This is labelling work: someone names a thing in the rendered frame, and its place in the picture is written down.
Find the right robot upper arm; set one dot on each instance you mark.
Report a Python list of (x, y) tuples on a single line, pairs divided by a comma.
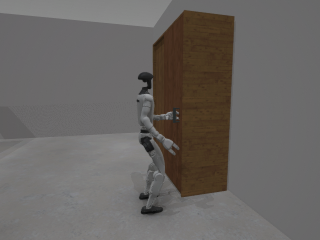
[(147, 102)]

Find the robot left hand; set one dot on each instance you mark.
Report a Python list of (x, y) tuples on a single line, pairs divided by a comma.
[(169, 116)]

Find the left robot forearm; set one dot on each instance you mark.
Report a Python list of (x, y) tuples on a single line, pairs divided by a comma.
[(159, 117)]

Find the handle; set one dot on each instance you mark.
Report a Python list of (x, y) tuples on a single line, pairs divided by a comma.
[(174, 115)]

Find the wardrobe door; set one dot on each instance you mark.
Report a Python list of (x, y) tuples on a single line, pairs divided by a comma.
[(160, 90), (173, 98)]

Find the robot head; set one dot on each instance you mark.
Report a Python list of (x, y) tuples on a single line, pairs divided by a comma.
[(145, 77)]

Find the right robot forearm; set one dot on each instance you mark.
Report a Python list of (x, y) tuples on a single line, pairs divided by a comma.
[(149, 127)]

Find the robot right hand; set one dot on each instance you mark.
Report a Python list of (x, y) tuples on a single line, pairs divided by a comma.
[(167, 144)]

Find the robot right thigh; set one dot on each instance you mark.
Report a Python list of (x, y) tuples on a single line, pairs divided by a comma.
[(156, 155)]

